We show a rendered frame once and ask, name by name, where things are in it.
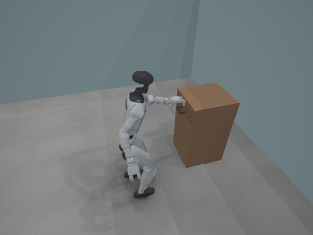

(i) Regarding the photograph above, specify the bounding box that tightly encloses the cabinet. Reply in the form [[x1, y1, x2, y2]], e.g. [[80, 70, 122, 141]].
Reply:
[[173, 82, 240, 168]]

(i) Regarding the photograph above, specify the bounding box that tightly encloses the left robot hand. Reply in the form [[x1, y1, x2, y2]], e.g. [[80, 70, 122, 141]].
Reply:
[[168, 96, 186, 111]]

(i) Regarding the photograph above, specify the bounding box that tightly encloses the right robot forearm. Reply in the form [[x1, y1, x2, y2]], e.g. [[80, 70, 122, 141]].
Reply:
[[120, 133, 136, 166]]

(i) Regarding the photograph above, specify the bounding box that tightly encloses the robot thigh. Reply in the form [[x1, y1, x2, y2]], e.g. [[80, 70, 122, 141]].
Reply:
[[121, 145, 155, 173], [132, 133, 147, 153]]

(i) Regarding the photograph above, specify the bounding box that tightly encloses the handle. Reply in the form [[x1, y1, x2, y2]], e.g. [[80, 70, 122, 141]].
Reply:
[[176, 106, 186, 115]]

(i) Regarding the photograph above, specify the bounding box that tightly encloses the left robot forearm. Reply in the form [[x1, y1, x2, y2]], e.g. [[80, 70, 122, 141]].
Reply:
[[153, 95, 172, 105]]

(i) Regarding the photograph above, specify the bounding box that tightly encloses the left robot upper arm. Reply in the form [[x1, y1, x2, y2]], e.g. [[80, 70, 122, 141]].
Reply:
[[131, 89, 155, 105]]

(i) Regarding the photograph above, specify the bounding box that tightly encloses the right robot upper arm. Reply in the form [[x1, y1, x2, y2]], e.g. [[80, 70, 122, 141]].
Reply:
[[118, 104, 144, 139]]

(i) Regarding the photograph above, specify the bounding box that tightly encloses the robot left thigh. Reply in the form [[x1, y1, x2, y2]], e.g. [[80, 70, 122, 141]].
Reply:
[[132, 133, 147, 153]]

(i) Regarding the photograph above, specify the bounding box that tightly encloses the drawer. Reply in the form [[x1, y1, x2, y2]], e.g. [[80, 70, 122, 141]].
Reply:
[[177, 94, 194, 125]]

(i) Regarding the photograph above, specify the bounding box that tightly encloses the robot right thigh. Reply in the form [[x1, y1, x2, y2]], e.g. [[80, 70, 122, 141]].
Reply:
[[121, 145, 155, 173]]

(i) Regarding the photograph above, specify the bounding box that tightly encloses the right robot hand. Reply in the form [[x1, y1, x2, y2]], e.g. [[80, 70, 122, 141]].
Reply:
[[127, 164, 141, 182]]

